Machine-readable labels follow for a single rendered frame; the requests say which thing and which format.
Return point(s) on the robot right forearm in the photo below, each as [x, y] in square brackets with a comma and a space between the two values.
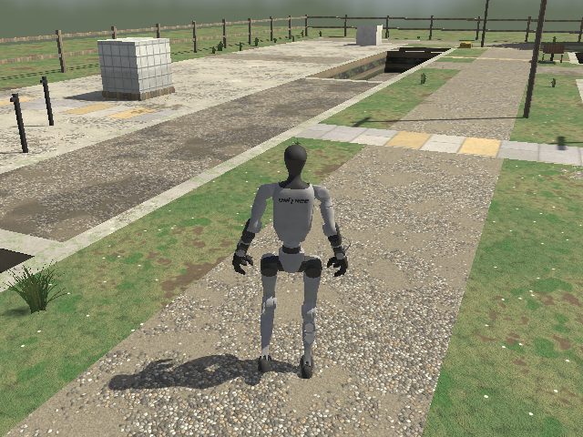
[337, 244]

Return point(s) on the left robot hand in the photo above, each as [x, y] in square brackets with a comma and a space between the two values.
[240, 260]

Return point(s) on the right robot foot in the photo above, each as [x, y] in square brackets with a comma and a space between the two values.
[306, 370]

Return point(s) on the right robot hand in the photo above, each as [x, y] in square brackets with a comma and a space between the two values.
[338, 262]

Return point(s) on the left robot thigh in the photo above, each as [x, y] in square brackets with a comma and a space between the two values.
[269, 275]

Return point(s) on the robot left forearm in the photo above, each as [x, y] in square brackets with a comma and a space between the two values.
[245, 241]

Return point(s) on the right robot upper arm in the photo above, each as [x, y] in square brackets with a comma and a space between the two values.
[322, 194]

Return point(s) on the left robot upper arm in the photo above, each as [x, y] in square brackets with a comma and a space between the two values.
[264, 192]

